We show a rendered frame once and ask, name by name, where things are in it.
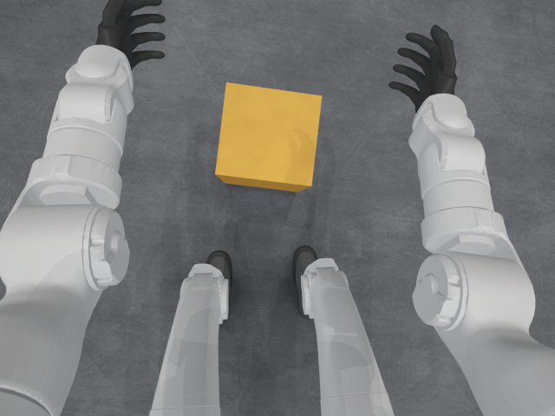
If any carton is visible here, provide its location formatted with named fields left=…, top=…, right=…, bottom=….
left=215, top=82, right=322, bottom=192

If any robot right upper arm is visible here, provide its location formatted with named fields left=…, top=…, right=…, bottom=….
left=412, top=250, right=555, bottom=416

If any robot left upper arm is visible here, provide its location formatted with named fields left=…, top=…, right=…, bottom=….
left=0, top=204, right=130, bottom=416

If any right robot hand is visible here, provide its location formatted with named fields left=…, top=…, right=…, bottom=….
left=388, top=25, right=457, bottom=113

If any left robot forearm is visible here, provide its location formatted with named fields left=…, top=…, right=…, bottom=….
left=0, top=45, right=134, bottom=286

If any left robot foot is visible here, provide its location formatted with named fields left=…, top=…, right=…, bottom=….
left=206, top=250, right=232, bottom=325

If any left robot hand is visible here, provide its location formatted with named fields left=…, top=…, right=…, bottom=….
left=96, top=0, right=166, bottom=70

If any right robot forearm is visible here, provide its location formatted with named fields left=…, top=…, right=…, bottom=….
left=408, top=94, right=535, bottom=323

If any robot right thigh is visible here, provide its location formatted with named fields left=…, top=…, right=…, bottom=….
left=301, top=267, right=394, bottom=416

